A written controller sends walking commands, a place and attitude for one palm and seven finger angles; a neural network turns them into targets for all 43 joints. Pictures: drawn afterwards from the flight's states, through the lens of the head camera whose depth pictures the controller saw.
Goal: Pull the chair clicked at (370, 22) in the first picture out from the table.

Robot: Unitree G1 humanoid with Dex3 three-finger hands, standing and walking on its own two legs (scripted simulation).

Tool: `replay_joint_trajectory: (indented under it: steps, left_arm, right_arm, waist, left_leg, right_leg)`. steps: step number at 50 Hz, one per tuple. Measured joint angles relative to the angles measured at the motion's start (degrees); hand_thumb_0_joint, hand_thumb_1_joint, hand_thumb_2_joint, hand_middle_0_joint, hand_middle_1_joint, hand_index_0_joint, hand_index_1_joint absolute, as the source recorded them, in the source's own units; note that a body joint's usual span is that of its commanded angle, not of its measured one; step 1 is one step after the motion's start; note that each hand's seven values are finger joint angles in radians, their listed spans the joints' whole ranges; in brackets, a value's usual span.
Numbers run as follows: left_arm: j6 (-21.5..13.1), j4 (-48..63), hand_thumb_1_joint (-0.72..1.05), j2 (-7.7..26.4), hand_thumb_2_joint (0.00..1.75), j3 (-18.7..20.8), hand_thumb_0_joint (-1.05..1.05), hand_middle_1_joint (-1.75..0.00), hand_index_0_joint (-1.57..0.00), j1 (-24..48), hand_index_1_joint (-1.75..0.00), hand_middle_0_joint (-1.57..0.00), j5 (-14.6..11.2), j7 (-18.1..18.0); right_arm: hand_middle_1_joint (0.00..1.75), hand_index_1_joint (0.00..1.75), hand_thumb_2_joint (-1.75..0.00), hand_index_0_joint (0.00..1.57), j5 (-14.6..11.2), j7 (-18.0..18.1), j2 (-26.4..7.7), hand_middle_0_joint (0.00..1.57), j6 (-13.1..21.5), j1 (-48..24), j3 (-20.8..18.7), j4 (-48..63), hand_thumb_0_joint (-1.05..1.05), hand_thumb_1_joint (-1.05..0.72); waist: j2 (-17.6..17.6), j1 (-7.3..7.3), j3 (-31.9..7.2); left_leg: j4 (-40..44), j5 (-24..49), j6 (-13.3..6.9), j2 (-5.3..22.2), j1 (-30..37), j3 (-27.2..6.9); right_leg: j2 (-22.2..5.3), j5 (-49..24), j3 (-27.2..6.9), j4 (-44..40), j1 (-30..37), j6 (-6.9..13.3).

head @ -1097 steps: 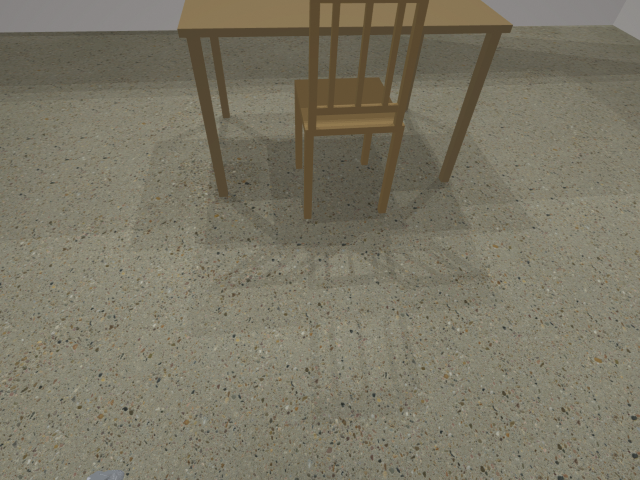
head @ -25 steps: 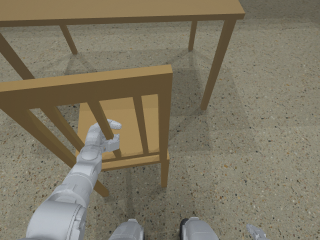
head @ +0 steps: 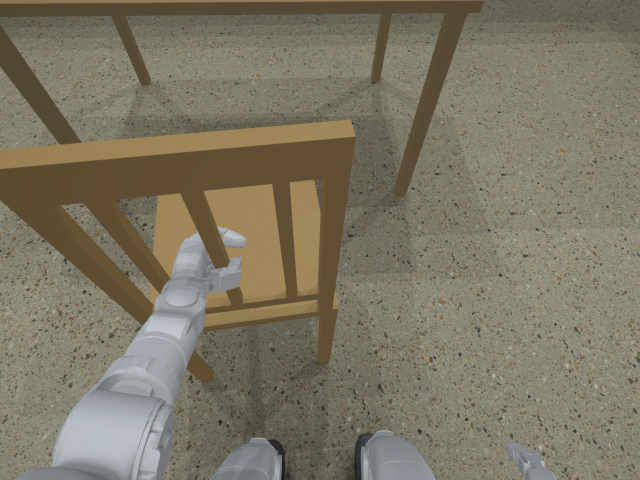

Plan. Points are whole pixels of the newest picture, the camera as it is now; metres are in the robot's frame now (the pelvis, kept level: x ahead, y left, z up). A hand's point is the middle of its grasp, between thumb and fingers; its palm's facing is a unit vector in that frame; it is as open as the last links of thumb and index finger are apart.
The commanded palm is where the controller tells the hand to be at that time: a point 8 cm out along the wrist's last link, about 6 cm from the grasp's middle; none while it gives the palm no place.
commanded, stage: step backward, pulling the chair out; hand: left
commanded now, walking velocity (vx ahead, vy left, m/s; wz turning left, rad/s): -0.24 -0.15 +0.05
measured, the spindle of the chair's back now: (219, 256) +0.41 +0.15 -0.05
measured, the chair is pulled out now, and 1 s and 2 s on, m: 0.46 0.61 0.61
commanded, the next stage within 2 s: stop walking, hand still on the chair in 0.12 s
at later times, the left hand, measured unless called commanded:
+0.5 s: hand (227, 354) +0.27 +0.12 -0.05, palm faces +0.01 -0.98 -0.20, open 5.4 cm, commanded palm +0.25 +0.17 -0.03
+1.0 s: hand (227, 376) +0.24 +0.12 -0.05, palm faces +0.03 -0.98 -0.19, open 5.4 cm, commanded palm +0.22 +0.17 -0.03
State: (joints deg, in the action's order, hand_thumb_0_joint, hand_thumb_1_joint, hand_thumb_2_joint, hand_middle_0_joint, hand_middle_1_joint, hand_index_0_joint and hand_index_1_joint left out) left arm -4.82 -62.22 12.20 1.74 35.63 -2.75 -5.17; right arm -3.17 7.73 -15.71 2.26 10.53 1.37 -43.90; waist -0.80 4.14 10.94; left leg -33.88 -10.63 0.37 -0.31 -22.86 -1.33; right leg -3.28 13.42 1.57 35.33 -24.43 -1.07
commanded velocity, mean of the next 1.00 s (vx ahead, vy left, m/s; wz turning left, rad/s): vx -0.02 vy -0.01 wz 0.02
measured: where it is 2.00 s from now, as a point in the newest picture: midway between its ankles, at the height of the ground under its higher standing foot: outside the picture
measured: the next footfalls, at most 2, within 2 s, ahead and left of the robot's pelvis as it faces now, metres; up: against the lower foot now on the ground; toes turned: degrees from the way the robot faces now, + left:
none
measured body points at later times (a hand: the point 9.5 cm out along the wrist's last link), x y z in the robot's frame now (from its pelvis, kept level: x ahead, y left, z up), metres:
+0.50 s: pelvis -0.04 -0.02 +0.01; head -0.02 -0.03 +0.45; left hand +0.26 +0.17 -0.04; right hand +0.04 -0.26 -0.12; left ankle +0.03 +0.12 -0.72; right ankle +0.02 -0.15 -0.72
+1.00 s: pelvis +0.00 -0.02 +0.02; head -0.01 -0.03 +0.46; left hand +0.23 +0.17 -0.04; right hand +0.16 -0.25 -0.08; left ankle +0.03 +0.12 -0.72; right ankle +0.02 -0.15 -0.72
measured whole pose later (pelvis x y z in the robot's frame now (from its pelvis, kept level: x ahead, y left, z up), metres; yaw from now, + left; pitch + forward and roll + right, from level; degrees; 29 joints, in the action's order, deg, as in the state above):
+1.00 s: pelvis +0.00 -0.02 +0.02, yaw -1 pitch -2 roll +0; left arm -2.7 -35.6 7.8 -3.4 -2.2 -1.6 -5.6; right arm -1.2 6.5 -11.8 1.3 9.6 3.3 -38.8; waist 1.4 0.1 0.7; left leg -25.7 -11.8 1.8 1.2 -11.5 -1.6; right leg -1.8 12.2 1.9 26.8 -12.1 -0.5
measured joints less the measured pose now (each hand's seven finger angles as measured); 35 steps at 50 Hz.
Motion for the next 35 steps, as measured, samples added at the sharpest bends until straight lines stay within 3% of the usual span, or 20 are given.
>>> replay_joint_trajectory:
  steps: [2, 4, 7, 8, 10, 14, 17, 21, 26, 35]
  left_arm:
    - [0.0, 0.0, 0.69, -0.3, 0.77, -0.2, 0.05, -1.19, -0.49, -0.2, -1.45, -0.23, -0.1, 0.1]
    - [-0.6, -0.9, 0.69, -0.5, 0.77, 0.0, 0.05, -1.19, -0.49, -0.4, -1.45, -0.22, -0.2, 0.4]
    - [-1.4, -2.4, 0.69, 0.0, 0.78, 0.4, 0.05, -1.19, -0.49, -0.5, -1.45, -0.23, -0.4, 1.2]
    - [-1.6, -2.8, 0.69, 0.3, 0.78, 0.6, 0.05, -1.19, -0.49, -0.6, -1.45, -0.23, -0.5, 1.5]
    - [-1.8, -3.1, 0.68, 0.7, 0.79, 1.2, 0.05, -1.18, -0.49, -1.0, -1.45, -0.23, -0.7, 2.0]
    - [-0.8, 0.5, 0.67, 0.5, 0.8, 2.1, 0.06, -1.18, -0.49, -5.2, -1.45, -0.25, -0.8, 1.2]
    - [0.7, 5.8, 0.67, -0.5, 0.8, 1.9, 0.05, -1.19, -0.49, -10.0, -1.45, -0.27, -0.2, 0.2]
    - [1.4, 9.8, 0.68, -1.8, 0.79, 0.4, 0.05, -1.2, -0.49, -15.2, -1.45, -0.25, -0.2, -0.3]
    - [1.4, 13.8, 0.68, -2.7, 0.78, -1.7, 0.05, -1.2, -0.49, -21.1, -1.45, -0.25, 0.5, 0.4]
    - [1.4, 19.7, 0.67, -4.4, 0.8, -3.8, 0.05, -1.21, -0.5, -31.0, -1.45, -0.25, 1.1, -0.2]
  right_arm:
    - [0.3, 0.3, -0.9, 0.2, 0.4, -0.3, 0.2, 0.2, 0.0, 0.7, -0.3, 0.4, 0.01, -0.91]
    - [0.3, 0.3, -0.9, 0.2, 0.7, -0.7, 0.9, 0.2, 0.4, 1.2, -0.2, 0.0, 0.01, -0.91]
    - [0.3, 0.3, -0.9, 0.2, 0.6, -1.5, 2.0, 0.2, 1.2, 1.6, 0.5, -0.8, 0.01, -0.91]
    - [0.3, 0.3, -0.9, 0.2, 0.4, -1.6, 2.3, 0.2, 1.3, 1.5, 0.7, -0.8, 0.01, -0.91]
    - [0.3, 0.3, -0.9, 0.2, -0.2, -1.6, 2.7, 0.21, 1.4, 1.7, 1.0, -0.7, 0.01, -0.91]
    - [0.3, 0.3, -0.9, 0.21, -0.4, -1.2, 2.3, 0.21, 1.4, 2.4, 1.1, -0.6, 0.01, -0.9]
    - [0.3, 0.3, -0.9, 0.21, 0.5, -0.6, 1.5, 0.21, 1.2, 3.3, 0.9, -0.1, 0.01, -0.91]
    - [0.3, 0.3, -0.9, 0.2, 0.9, -0.4, 1.8, 0.2, 0.3, 4.2, 0.8, 0.8, 0.01, -0.91]
    - [0.3, 0.3, -0.9, 0.2, 1.1, -0.7, 3.1, 0.2, 0.0, 4.7, 1.6, 1.2, 0.01, -0.91]
    - [0.3, 0.3, -0.9, 0.2, 1.7, -0.5, 3.3, 0.2, 0.3, 1.9, 1.5, 2.3, 0.01, -0.91]
  waist:
    - [0.6, -0.73, -0.3]
    - [1.5, -1.33, -0.5]
    - [2.5, -2.55, -0.6]
    - [2.9, -2.6, -0.3]
    - [3.6, -2.16, -0.3]
    - [2.5, -0.7, -1.8]
    - [2.1, 0.56, -2.8]
    - [2.3, -0.44, -3.7]
    - [2.1, -1.95, -5.1]
    - [2.5, -2.98, -9.1]
  left_leg:
    - [0.6, 0.5, -0.2, 0.7, -0.6, 0.1]
    - [0.9, 1.2, 0.0, 1.7, -1.0, -0.3]
    - [0.0, 1.6, 1.0, 3.6, -1.5, -0.5]
    - [-0.3, 1.7, 1.3, 4.1, -1.6, -0.6]
    - [-1.1, 1.7, 1.6, 4.5, -2.3, -1.2]
    - [-6.3, -6.7, 1.2, 2.3, -2.2, -1.1]
    - [-2.9, -1.4, 0.8, 1.0, 0.9, -1.0]
    - [0.1, -1.1, 0.7, 1.5, 3.4, -0.4]
    - [2.7, -0.4, 1.1, 1.7, 6.0, -0.9]
    - [5.3, -0.8, 1.1, 1.3, 9.0, -0.1]
  right_leg:
    - [0.9, 7.2, -0.4, 4.3, -0.8, 0.6]
    - [2.1, 9.2, -0.5, 3.7, 1.3, 0.8]
    - [3.4, 0.6, 0.1, -2.9, 4.9, 0.6]
    - [3.6, -2.9, 0.5, -3.8, 5.1, 0.7]
    - [4.0, -3.1, 1.2, -3.2, 4.6, 0.7]
    - [2.4, -1.1, 0.6, 0.1, 2.7, 1.1]
    - [1.1, -0.4, 0.5, 1.5, 2.6, 0.5]
    - [1.6, 4.5, 0.0, 0.5, 4.3, 0.6]
    - [1.8, -4.0, 0.5, -5.1, 8.0, 0.6]
    - [1.3, -2.0, -0.1, -6.3, 10.1, 0.3]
